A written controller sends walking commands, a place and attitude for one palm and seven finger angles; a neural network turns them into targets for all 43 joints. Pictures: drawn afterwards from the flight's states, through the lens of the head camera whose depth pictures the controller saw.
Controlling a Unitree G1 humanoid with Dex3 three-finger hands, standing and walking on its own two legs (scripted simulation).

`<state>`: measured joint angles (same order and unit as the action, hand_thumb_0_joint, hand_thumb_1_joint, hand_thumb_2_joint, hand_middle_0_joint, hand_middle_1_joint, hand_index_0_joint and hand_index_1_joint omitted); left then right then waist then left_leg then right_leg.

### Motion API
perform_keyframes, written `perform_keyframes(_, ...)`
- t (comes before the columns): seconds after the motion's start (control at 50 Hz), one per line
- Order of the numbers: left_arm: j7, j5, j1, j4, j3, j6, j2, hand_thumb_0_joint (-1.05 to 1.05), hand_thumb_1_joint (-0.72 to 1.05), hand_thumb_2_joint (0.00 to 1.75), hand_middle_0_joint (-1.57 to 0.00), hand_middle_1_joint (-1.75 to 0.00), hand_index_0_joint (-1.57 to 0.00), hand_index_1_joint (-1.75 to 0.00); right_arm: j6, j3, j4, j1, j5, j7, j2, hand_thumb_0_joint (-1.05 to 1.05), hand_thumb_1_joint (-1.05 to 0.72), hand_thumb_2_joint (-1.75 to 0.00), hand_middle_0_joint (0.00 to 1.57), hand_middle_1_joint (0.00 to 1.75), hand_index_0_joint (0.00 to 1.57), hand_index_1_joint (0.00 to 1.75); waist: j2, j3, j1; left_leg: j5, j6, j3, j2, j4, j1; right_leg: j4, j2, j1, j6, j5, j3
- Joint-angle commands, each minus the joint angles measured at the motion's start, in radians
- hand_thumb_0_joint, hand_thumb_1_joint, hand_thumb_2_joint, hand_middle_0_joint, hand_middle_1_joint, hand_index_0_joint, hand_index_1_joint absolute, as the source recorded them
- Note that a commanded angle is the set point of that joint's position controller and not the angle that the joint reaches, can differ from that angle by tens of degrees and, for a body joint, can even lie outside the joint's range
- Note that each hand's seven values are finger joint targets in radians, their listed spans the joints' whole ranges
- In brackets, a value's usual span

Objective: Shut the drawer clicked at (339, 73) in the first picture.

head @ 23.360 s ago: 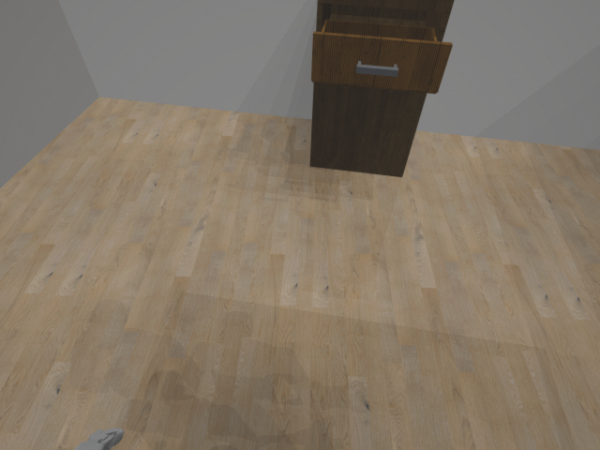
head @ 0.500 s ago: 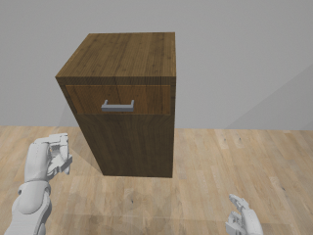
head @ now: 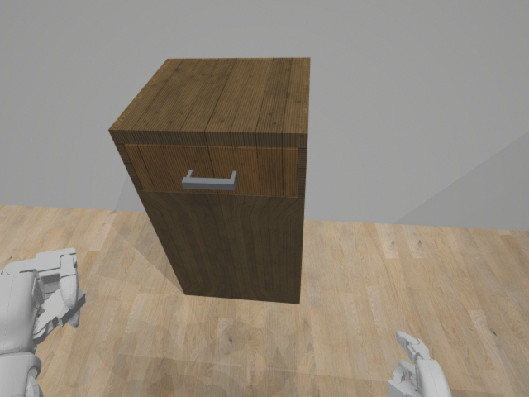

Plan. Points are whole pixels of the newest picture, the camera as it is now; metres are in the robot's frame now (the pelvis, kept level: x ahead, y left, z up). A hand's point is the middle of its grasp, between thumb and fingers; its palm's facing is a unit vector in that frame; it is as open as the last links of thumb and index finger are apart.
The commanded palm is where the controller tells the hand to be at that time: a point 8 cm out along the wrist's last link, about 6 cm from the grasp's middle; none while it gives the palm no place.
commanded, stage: step back with the hand held close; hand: left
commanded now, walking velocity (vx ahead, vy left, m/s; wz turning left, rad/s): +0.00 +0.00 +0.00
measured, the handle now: (210, 178) +0.63 +0.24 -0.07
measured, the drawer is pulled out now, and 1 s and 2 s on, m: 0.00 0.00 0.00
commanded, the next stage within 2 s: stop stepping back and stand still in 1.20 s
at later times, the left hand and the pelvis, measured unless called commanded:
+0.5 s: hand (50, 310) +0.16 +0.26 +0.16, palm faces +0.28 -0.81 -0.51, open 3.3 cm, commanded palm +0.10 +0.30 +0.17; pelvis -0.03 +0.03 +0.00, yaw +0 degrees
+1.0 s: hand out of the picture +0.07 +0.29 +0.16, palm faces +0.38 -0.82 -0.43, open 3.3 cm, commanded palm +0.00 +0.33 +0.17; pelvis -0.12 +0.05 -0.02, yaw +2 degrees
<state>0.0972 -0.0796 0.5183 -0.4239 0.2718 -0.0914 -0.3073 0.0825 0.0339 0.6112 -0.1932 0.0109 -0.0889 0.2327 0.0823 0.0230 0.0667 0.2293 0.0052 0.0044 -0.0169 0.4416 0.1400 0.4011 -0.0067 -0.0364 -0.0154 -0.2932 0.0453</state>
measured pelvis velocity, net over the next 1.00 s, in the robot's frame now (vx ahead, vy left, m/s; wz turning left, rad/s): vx -0.12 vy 0.05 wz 0.03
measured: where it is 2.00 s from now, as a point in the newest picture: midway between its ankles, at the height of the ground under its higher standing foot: outside the picture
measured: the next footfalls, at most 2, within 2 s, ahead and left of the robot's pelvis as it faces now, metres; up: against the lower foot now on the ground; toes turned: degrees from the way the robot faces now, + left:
right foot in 1.22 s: -0.25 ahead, -0.08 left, +0.00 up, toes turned +2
left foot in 1.70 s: -0.19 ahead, +0.18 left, +0.00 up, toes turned +4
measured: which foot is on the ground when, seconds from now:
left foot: down 0.00-1.00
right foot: down 0.00-0.96, up 0.98-1.00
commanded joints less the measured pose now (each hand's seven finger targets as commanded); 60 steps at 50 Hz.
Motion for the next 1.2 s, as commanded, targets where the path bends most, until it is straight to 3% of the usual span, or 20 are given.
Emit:
perform_keyframes(0.0,0.026,0.000,-0.071,-0.282,0.121,-0.070,-0.200,0.00,0.90,0.90,-1.40,-1.60,-1.40,-1.60,0.072,-0.040,-0.175,0.146,-0.007,-0.014,0.088,0.00,-0.90,-0.90,0.20,0.30,0.20,0.30,-0.022,-0.109,0.000,-0.228,-0.047,0.012,0.016,-0.024,-0.117,-0.070,0.016,-0.076,0.003,0.306,-0.027)
perform_keyframes(0.02,0.027,0.002,-0.066,-0.269,0.133,-0.063,-0.212,0.00,0.90,0.90,-1.40,-1.60,-1.40,-1.60,0.073,-0.040,-0.171,0.148,-0.008,-0.014,0.090,0.00,-0.90,-0.90,0.20,0.30,0.20,0.30,-0.026,-0.095,0.003,-0.230,-0.043,0.012,0.017,-0.025,-0.112,-0.083,0.010,-0.079,0.002,0.304,-0.027)
perform_keyframes(0.04,0.028,0.012,-0.151,-0.335,0.242,-0.103,-0.308,0.00,0.90,0.90,-1.40,-1.60,-1.40,-1.60,0.037,-0.051,-0.192,0.127,-0.013,-0.001,0.116,0.00,-0.90,-0.90,0.20,0.30,0.20,0.30,-0.060,0.029,-0.053,-0.207,-0.057,-0.010,-0.001,0.015,-0.020,-0.133,0.068,-0.188,0.012,0.355,-0.090)
perform_keyframes(0.08,0.015,0.016,-0.022,-0.212,0.172,-0.107,-0.218,0.00,0.90,0.90,-1.40,-1.60,-1.40,-1.60,0.001,-0.056,-0.179,0.131,-0.012,0.009,0.098,0.00,-0.90,-0.90,0.20,0.30,0.20,0.30,-0.104,0.019,-0.055,-0.237,-0.052,-0.015,-0.008,0.026,-0.012,-0.114,0.089,-0.185,0.013,0.394,-0.071)
perform_keyframes(0.16,0.009,0.010,0.081,-0.219,0.180,-0.128,-0.202,0.00,0.90,0.90,-1.40,-1.60,-1.40,-1.60,-0.044,-0.077,-0.201,0.114,-0.012,0.017,0.104,0.00,-0.90,-0.90,0.20,0.30,0.20,0.30,-0.042,-0.093,-0.057,-0.406,-0.051,-0.012,-0.023,0.009,-0.029,-0.047,0.073,-0.123,0.025,0.458,-0.035)
perform_keyframes(0.22,0.009,0.000,0.132,-0.260,0.202,-0.130,-0.220,0.00,0.90,0.90,-1.40,-1.60,-1.40,-1.60,-0.066,-0.085,-0.221,0.126,-0.008,0.015,0.103,0.00,-0.90,-0.90,0.20,0.30,0.20,0.30,-0.066,-0.178,-0.051,-0.505,-0.052,-0.011,-0.031,0.012,-0.054,-0.020,0.063,-0.095,0.035,0.515,-0.025)
perform_keyframes(0.34,0.030,-0.003,0.163,-0.362,0.229,-0.133,-0.260,0.00,0.90,0.90,-1.40,-1.60,-1.40,-1.60,-0.081,-0.091,-0.248,0.113,-0.001,0.003,0.107,0.00,-0.90,-0.90,0.20,0.30,0.20,0.30,-0.032,-0.242,-0.051,-0.554,-0.050,-0.032,-0.045,0.004,-0.024,0.034,0.042,-0.080,0.041,0.486,-0.016)
perform_keyframes(0.46,0.042,0.001,0.169,-0.345,0.217,-0.140,-0.248,0.00,0.90,0.90,-1.40,-1.60,-1.40,-1.60,-0.070,-0.094,-0.238,0.101,-0.003,-0.002,0.113,0.00,-0.90,-0.90,0.20,0.30,0.20,0.30,-0.013,-0.179,-0.062,-0.359,-0.052,-0.061,-0.057,-0.044,0.079,0.030,0.026,-0.117,0.041,0.320,-0.023)
perform_keyframes(0.58,0.048,0.017,0.141,-0.316,0.210,-0.171,-0.231,0.00,0.90,0.90,-1.40,-1.60,-1.40,-1.60,-0.044,-0.093,-0.237,0.107,-0.002,-0.005,0.124,0.00,-0.90,-0.90,0.20,0.30,0.20,0.30,-0.004,-0.088,-0.073,0.143,-0.075,-0.115,-0.074,-0.153,0.318,0.038,0.006,-0.074,0.038,0.098,-0.044)
perform_keyframes(0.66,0.051,0.034,0.119,-0.323,0.212,-0.190,-0.230,0.00,0.90,0.90,-1.40,-1.60,-1.40,-1.60,-0.024,-0.093,-0.241,0.106,-0.006,-0.006,0.128,0.00,-0.90,-0.90,0.20,0.30,0.20,0.30,-0.009,-0.058,-0.070,0.292,-0.085,-0.127,-0.080,-0.148,0.422,0.035,0.002,-0.066,0.037,-0.031,-0.067)
perform_keyframes(0.76,0.065,0.040,0.085,-0.376,0.202,-0.213,-0.244,0.00,0.90,0.90,-1.40,-1.60,-1.40,-1.60,0.001,-0.094,-0.220,0.077,-0.013,-0.007,0.122,0.00,-0.90,-0.90,0.20,0.30,0.20,0.30,-0.074,-0.061,-0.081,0.232,-0.044,-0.077,-0.016,0.052,0.240,-0.107,0.070,-0.329,-0.006,-0.248,-0.126)
perform_keyframes(0.82,0.084,0.030,0.069,-0.390,0.208,-0.217,-0.257,0.00,0.90,0.90,-1.40,-1.60,-1.40,-1.60,0.002,-0.096,-0.182,0.059,-0.019,-0.006,0.111,0.00,-0.90,-0.90,0.20,0.30,0.20,0.30,-0.131,-0.097,-0.096,0.098,-0.014,-0.035,0.020,0.200,0.069,-0.162,0.144,-0.487,-0.041,-0.200,-0.150)
perform_keyframes(0.9,0.093,0.038,0.042,-0.380,0.202,-0.227,-0.248,0.00,0.90,0.90,-1.40,-1.60,-1.40,-1.60,0.009,-0.093,-0.184,0.076,-0.015,-0.018,0.129,0.00,-0.90,-0.90,0.20,0.30,0.20,0.30,-0.004,-0.024,-0.096,0.302,-0.043,-0.168,-0.059,0.013,0.212,-0.041,0.046,-0.463,0.003,-0.298,-0.082)
perform_keyframes(0.94,0.087,0.056,0.056,-0.377,0.235,-0.231,-0.245,0.00,0.90,0.90,-1.40,-1.60,-1.40,-1.60,0.027,-0.090,-0.201,0.111,-0.020,-0.025,0.142,0.00,-0.90,-0.90,0.20,0.30,0.20,0.30,0.184,-0.047,-0.082,0.609,-0.117,-0.373,-0.209,-0.340,0.583,0.334,-0.095,-0.084,0.039,-0.112,-0.036)
perform_keyframes(0.96,0.080,0.067,0.032,-0.400,0.248,-0.234,-0.259,0.00,0.90,0.90,-1.40,-1.60,-1.40,-1.60,0.031,-0.096,-0.206,0.113,-0.024,-0.022,0.137,0.00,-0.90,-0.90,0.20,0.30,0.20,0.30,0.217,-0.075,-0.067,0.624,-0.146,-0.433,-0.260,-0.385,0.670,0.508,-0.117,0.004,0.040,-0.060,-0.043)
perform_keyframes(1.04,0.070,0.048,0.119,-0.405,0.267,-0.235,-0.270,0.00,0.90,0.90,-1.40,-1.60,-1.40,-1.60,0.058,-0.109,-0.195,0.094,-0.031,0.011,0.109,0.00,-0.90,-0.90,0.20,0.30,0.20,0.30,0.103,-0.167,-0.058,0.350,-0.143,-0.329,-0.243,-0.281,0.412,0.514,-0.092,-0.144,0.016,-0.182,-0.073)
perform_keyframes(1.12,0.057,-0.002,0.208,-0.430,0.260,-0.229,-0.269,0.00,0.90,0.90,-1.40,-1.60,-1.40,-1.60,0.064,-0.101,-0.156,0.077,-0.033,0.038,0.087,0.00,-0.90,-0.90,0.20,0.30,0.20,0.30,0.174,-0.220,-0.062,0.177,-0.045,-0.195,-0.183,-0.253,0.194,0.116,-0.079,-0.161,-0.019,-0.260,-0.012)
perform_keyframes(1.14,0.048,-0.009,0.190,-0.436,0.253,-0.243,-0.269,0.00,0.90,0.90,-1.40,-1.60,-1.40,-1.60,0.060,-0.094,-0.135,0.070,-0.038,0.042,0.083,0.00,-0.90,-0.90,0.20,0.30,0.20,0.30,0.147,-0.220,-0.060,0.086,-0.014,-0.173,-0.168,-0.207,0.141,-0.039,-0.054,-0.162,-0.022,-0.201,-0.030)
perform_keyframes(1.16,0.042,-0.004,0.159,-0.434,0.250,-0.255,-0.283,0.00,0.90,0.90,-1.40,-1.60,-1.40,-1.60,0.050,-0.093,-0.115,0.047,-0.036,0.043,0.081,0.00,-0.90,-0.90,0.20,0.30,0.20,0.30,0.047,-0.207,-0.071,-0.017,0.010,-0.099,-0.119,-0.076,0.053,-0.169,0.011,-0.241,-0.033,-0.123,-0.094)
perform_keyframes(1.18,0.043,0.002,0.110,-0.430,0.248,-0.268,-0.296,0.00,0.90,0.90,-1.40,-1.60,-1.40,-1.60,0.039,-0.094,-0.095,0.032,-0.026,0.041,0.075,0.00,-0.90,-0.90,0.20,0.30,0.20,0.30,-0.096,-0.193,-0.084,-0.043,0.019,-0.043,-0.071,0.134,-0.039,-0.225,0.138,-0.401,-0.068,-0.032,-0.223)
